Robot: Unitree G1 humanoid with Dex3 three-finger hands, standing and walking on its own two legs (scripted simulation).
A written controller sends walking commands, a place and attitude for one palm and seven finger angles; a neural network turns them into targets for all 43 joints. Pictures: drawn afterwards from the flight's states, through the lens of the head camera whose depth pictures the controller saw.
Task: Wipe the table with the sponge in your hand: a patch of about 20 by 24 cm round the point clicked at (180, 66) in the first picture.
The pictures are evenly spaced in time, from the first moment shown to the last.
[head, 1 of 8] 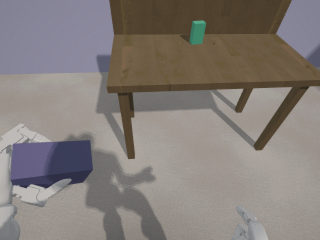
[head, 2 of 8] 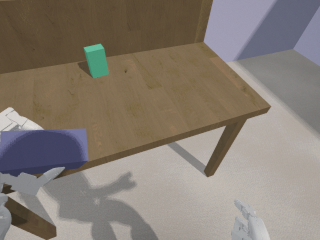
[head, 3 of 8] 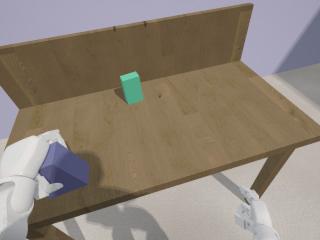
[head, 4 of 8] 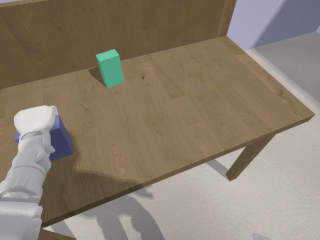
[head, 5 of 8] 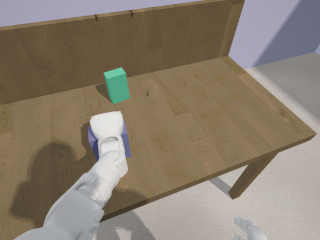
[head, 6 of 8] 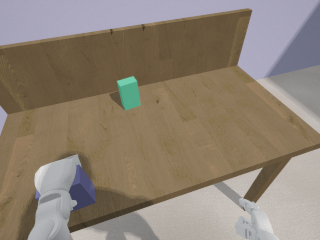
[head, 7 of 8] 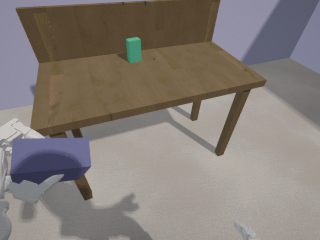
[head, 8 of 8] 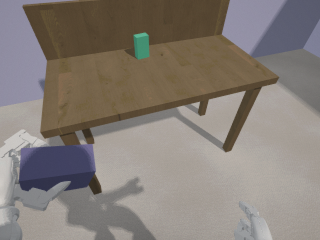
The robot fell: no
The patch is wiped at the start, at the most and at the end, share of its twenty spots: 0.00 1.00 1.00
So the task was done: yes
